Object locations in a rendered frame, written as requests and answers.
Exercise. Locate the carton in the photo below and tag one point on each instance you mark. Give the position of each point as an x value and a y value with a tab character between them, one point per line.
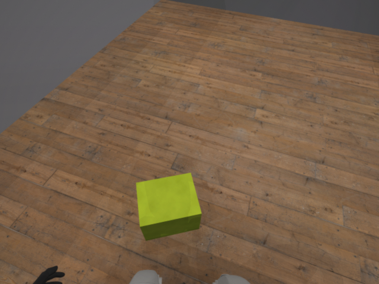
168	206

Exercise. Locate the left robot hand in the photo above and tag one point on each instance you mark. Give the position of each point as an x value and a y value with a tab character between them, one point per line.
50	273

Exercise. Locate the robot left thigh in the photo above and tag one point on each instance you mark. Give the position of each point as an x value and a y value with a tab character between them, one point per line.
146	277

